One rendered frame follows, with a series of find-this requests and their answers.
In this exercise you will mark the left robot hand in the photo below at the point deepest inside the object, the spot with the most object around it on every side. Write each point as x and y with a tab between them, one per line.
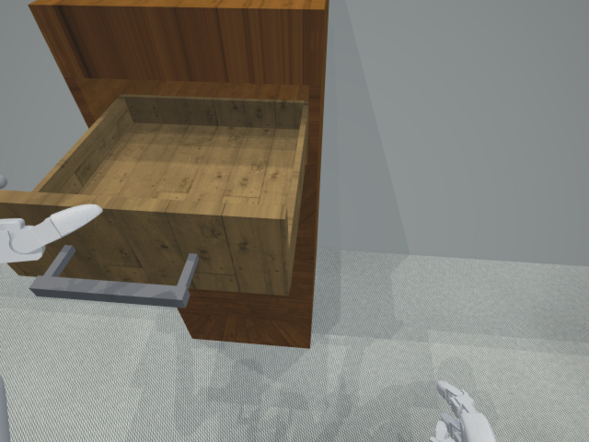
20	243

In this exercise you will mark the handle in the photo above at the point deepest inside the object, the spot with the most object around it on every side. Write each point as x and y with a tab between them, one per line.
51	285

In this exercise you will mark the cabinet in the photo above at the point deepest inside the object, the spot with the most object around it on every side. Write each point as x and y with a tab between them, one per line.
241	49

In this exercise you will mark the right robot hand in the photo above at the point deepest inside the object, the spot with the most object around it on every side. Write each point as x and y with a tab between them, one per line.
472	425

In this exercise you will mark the drawer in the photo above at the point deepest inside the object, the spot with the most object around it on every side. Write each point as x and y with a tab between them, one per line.
217	177

